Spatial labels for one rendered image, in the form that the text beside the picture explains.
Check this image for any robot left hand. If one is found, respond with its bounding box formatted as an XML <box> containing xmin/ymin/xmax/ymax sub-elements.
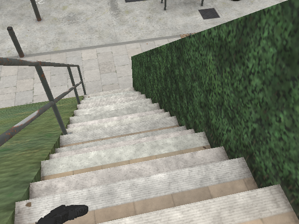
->
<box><xmin>36</xmin><ymin>204</ymin><xmax>89</xmax><ymax>224</ymax></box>

